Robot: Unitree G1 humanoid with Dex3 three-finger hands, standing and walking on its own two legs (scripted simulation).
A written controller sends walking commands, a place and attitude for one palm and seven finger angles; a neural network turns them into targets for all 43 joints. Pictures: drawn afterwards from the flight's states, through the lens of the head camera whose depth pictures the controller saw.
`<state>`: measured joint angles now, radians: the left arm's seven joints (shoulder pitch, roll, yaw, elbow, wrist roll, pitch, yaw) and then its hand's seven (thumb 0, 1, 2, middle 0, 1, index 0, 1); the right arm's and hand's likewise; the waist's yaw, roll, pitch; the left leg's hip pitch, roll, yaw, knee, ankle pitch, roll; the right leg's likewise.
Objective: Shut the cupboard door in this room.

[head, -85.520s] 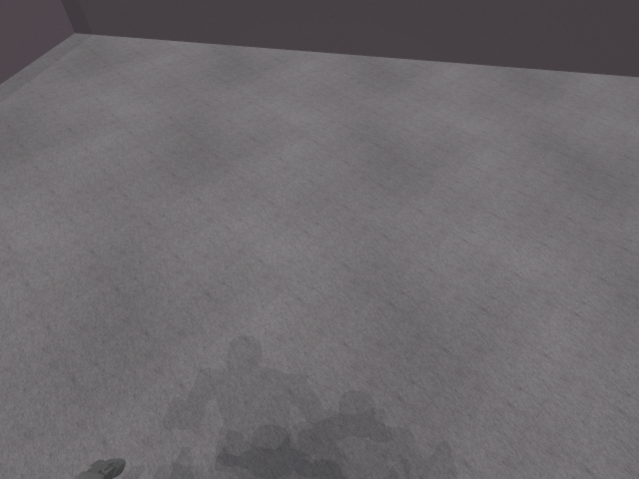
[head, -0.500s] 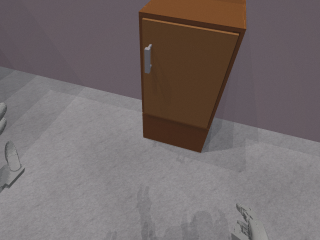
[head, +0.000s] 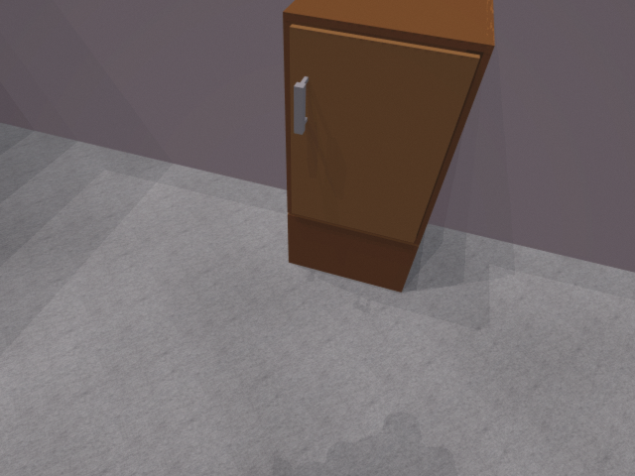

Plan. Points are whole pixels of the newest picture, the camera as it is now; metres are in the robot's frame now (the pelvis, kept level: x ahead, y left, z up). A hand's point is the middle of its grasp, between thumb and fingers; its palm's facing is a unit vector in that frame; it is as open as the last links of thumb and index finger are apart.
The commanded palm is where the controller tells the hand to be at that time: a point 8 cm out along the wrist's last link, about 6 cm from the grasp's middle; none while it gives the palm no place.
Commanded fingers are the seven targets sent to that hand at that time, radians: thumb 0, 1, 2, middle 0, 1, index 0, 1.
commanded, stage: let the arm hang, fingers relaxed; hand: left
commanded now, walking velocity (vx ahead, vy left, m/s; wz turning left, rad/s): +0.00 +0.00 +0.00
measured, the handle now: (302, 105) +0.94 +0.07 -0.03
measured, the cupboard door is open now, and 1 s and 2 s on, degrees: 0 0 0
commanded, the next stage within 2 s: look to check the result in 0.80 s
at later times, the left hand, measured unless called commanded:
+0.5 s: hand out of the picture -0.05 +0.18 -0.17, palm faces +0.02 -0.99 -0.17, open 7.4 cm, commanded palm none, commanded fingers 0.00 0.90 0.90 -0.20 -0.30 -0.20 -0.30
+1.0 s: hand out of the picture -0.02 +0.18 -0.17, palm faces +0.00 -0.98 -0.18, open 7.4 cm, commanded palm none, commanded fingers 0.00 0.90 0.90 -0.20 -0.30 -0.20 -0.30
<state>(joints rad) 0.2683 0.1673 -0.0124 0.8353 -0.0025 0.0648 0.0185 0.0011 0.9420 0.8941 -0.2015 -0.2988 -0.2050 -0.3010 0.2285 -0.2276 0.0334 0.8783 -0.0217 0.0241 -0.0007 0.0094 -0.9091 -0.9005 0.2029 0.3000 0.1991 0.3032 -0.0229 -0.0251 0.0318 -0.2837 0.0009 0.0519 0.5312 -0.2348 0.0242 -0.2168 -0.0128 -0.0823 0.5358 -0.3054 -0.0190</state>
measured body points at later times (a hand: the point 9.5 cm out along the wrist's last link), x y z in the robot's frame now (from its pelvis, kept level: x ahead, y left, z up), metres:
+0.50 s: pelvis -0.01 +0.01 +0.01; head -0.01 +0.01 +0.46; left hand -0.05 +0.23 -0.15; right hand -0.04 -0.19 -0.16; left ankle +0.03 +0.10 -0.73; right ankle -0.01 -0.10 -0.73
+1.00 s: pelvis +0.00 +0.01 +0.01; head +0.00 +0.01 +0.46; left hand -0.02 +0.23 -0.15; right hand -0.03 -0.20 -0.15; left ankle +0.03 +0.10 -0.73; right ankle -0.01 -0.10 -0.73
